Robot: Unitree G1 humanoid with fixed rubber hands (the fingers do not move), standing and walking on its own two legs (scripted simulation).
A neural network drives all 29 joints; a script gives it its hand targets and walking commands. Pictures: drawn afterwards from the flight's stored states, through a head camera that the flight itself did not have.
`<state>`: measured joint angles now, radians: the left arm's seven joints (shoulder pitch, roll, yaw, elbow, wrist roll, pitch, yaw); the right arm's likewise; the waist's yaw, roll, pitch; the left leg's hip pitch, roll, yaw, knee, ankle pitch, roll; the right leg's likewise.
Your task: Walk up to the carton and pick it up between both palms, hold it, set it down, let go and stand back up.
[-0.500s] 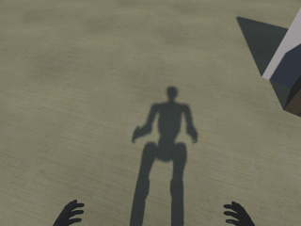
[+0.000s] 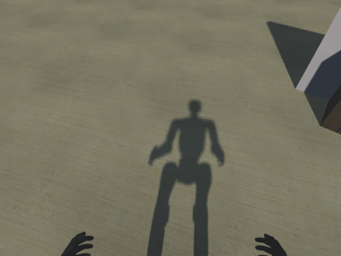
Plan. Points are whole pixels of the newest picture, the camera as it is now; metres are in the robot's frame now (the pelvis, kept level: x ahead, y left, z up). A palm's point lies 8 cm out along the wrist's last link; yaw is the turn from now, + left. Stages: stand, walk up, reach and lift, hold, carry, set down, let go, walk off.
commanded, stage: stand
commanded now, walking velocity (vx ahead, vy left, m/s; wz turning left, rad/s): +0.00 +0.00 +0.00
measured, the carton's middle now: out of the picture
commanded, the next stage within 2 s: walk up in 1.20 s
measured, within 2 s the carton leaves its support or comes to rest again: neither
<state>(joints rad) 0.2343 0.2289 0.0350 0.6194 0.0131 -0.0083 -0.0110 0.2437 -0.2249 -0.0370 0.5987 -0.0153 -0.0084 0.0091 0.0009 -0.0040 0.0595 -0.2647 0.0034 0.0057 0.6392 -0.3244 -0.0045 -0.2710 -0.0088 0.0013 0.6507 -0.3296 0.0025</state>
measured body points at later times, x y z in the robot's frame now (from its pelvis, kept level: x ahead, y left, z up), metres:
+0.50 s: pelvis +0.00 +0.00 +0.00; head +0.01 +0.00 +0.45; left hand +0.13 +0.25 -0.10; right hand +0.13 -0.25 -0.10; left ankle +0.01 +0.12 -0.72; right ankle +0.01 -0.12 -0.72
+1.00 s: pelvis +0.00 +0.00 +0.00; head +0.01 +0.00 +0.45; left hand +0.13 +0.25 -0.10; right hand +0.13 -0.25 -0.10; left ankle +0.01 +0.12 -0.72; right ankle +0.01 -0.12 -0.72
